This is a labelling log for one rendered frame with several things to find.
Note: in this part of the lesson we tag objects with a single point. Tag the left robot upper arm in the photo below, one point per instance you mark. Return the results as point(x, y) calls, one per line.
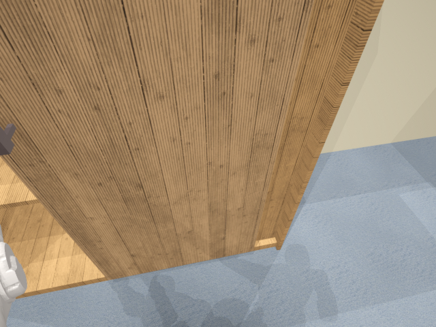
point(13, 281)

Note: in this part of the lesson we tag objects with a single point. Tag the wardrobe door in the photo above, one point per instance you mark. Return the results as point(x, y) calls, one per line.
point(149, 129)
point(326, 31)

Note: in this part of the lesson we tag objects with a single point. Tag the handle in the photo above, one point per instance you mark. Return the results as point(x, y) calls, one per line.
point(6, 145)

